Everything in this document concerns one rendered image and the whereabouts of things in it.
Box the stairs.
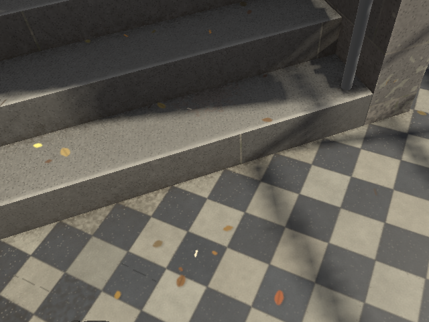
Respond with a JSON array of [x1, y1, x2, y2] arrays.
[[0, 0, 373, 239]]

